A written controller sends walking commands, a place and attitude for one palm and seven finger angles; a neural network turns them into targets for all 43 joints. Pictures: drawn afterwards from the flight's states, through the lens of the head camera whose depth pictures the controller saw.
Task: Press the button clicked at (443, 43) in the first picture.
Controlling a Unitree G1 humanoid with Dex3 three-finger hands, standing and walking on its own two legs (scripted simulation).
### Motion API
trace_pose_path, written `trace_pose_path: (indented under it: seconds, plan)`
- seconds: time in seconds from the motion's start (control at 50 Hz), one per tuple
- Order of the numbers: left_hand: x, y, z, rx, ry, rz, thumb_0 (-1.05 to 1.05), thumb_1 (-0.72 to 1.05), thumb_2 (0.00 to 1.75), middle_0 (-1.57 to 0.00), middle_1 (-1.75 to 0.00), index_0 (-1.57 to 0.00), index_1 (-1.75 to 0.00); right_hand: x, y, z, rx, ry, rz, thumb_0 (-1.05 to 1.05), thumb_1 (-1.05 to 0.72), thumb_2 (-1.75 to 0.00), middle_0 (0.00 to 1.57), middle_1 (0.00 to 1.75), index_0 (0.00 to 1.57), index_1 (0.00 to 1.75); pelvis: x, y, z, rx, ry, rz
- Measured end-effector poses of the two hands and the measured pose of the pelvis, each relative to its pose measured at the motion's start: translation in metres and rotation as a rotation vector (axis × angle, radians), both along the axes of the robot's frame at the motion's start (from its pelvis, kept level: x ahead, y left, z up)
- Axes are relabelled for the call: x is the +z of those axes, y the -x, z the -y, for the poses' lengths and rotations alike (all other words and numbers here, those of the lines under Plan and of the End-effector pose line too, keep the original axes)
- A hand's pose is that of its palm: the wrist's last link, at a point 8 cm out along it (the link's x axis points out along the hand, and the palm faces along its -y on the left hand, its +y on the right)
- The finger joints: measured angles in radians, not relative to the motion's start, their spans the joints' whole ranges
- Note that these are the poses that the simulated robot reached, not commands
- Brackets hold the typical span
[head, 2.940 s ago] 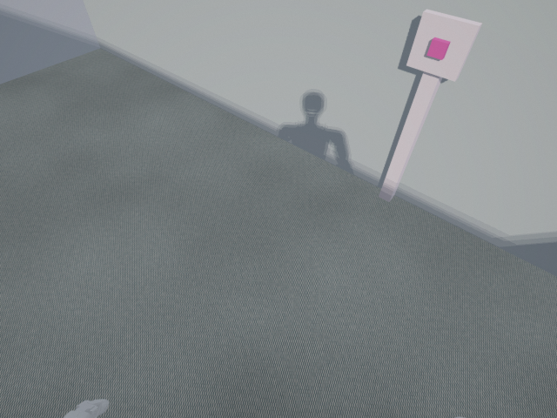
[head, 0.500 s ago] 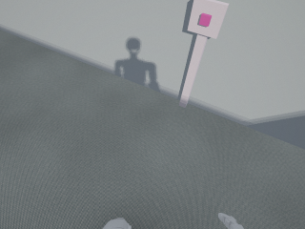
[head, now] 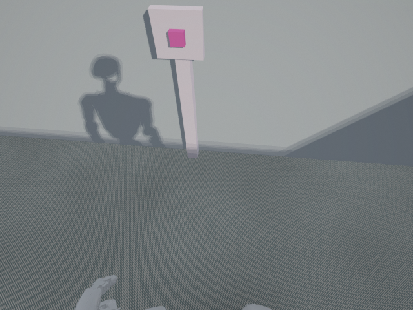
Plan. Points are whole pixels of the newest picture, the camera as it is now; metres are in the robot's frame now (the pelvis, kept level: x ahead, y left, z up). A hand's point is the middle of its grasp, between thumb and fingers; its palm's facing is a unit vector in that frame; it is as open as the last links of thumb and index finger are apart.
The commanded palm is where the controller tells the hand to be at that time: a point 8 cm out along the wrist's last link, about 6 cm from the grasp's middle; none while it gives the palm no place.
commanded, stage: walk to a spot facing it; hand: left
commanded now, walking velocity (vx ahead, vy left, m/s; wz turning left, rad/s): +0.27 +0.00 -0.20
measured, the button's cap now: (177, 37) +0.95 +0.13 +0.02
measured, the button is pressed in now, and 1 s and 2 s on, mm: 0 0 0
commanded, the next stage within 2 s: take the last steps up to it in 0.02 s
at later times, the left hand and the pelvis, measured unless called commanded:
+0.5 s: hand (109, 265) +0.23 +0.25 -0.16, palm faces -0.05 -0.99 -0.15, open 7.3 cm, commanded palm none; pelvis +0.20 +0.06 +0.02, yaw -6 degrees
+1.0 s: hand (160, 177) +0.47 +0.15 -0.15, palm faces -0.03 -0.98 -0.20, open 7.1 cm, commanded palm none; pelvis +0.37 -0.01 +0.01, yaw -5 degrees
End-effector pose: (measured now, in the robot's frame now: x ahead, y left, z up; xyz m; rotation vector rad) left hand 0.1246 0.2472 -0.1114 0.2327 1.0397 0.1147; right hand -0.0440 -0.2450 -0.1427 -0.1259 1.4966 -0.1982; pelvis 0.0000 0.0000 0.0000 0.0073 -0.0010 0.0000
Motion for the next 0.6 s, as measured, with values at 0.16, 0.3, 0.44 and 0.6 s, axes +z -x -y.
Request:
trace_pose_path:
  seconds: [0.16, 0.3, 0.44, 0.6]
  plan:
    - [-0.011, 0.007, 0.002, 0.024, 0.037, -0.22, 0.01, 0.93, 0.9, -0.21, -0.3, -0.21, -0.3, 0.023, -0.144, -0.012, 0.014, 0.022, 0.248, 0.01, -0.91, -0.9, 0.2, 0.29, 0.2, 0.29, 0.015, -0.065, -0.011, -0.048, 0.024, -0.012]
    - [-0.041, -0.01, -0.03, 0.086, 0.084, -0.322, 0.01, 0.92, 0.9, -0.21, -0.3, -0.21, -0.3, 0.026, -0.243, -0.046, 0.071, 0.05, 0.353, 0.01, -0.91, -0.9, 0.2, 0.29, 0.2, 0.29, 0.0, -0.132, -0.042, -0.064, 0.061, 0.005]
    - [-0.035, -0.072, -0.051, 0.043, 0.086, -0.339, 0.01, 0.92, 0.9, -0.2, -0.3, -0.2, -0.3, 0.035, -0.256, -0.071, -0.014, 0.08, 0.31, 0.0, -0.94, -0.9, 0.2, 0.3, 0.2, 0.3, 0.011, -0.182, -0.061, -0.105, 0.038, 0.013]
    - [-0.019, -0.161, -0.042, -0.004, 0.094, -0.274, 0.01, 0.91, 0.9, -0.2, -0.3, -0.2, -0.3, 0.038, -0.225, -0.087, -0.111, 0.046, 0.111, 0.0, -0.93, -0.9, 0.2, 0.3, 0.2, 0.3, 0.025, -0.235, -0.062, -0.122, 0.027, 0.0]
